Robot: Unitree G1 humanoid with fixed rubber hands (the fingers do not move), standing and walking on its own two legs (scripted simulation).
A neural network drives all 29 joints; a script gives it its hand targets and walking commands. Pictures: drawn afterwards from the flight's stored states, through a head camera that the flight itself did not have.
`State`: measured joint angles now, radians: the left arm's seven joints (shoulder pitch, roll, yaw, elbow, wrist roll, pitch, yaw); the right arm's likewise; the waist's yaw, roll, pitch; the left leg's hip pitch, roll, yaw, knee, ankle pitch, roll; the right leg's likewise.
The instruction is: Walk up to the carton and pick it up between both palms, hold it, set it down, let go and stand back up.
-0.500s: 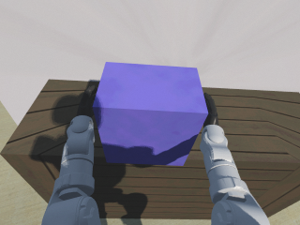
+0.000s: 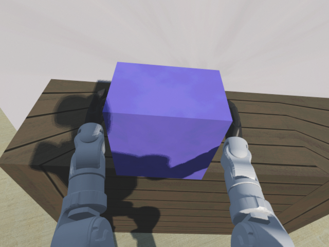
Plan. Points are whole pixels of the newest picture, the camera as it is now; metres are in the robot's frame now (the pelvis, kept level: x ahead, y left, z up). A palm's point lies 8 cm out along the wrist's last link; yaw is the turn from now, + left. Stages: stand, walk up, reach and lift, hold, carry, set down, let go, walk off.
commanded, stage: reach and lift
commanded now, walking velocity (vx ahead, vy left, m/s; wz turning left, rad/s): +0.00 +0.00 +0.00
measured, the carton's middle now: (163, 126) +0.41 +0.03 +0.07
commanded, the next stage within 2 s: none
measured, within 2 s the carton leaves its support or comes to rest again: leaves its support in 0.26 s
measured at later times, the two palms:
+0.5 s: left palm (98, 122) +0.36 +0.18 +0.12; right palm (245, 130) +0.36 -0.15 +0.14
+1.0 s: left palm (95, 104) +0.37 +0.19 +0.17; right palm (247, 121) +0.37 -0.15 +0.16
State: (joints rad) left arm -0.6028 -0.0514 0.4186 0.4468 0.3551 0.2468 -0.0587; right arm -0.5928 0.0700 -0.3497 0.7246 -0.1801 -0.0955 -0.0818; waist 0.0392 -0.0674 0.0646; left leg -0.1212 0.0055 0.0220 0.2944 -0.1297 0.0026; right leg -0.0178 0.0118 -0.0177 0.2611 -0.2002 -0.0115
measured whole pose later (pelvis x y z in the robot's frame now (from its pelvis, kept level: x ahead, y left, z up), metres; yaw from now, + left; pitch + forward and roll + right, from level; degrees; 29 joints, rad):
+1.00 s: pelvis -0.01 +0.00 +0.00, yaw +0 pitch -5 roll -1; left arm -0.68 0.01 0.32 0.42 0.32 0.35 0.00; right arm -0.68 -0.04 -0.18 0.82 0.03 -0.12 -0.14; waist -0.01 -0.10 0.03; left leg -0.09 0.03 0.05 0.30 -0.11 0.00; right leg 0.03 0.01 -0.07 0.23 -0.17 -0.01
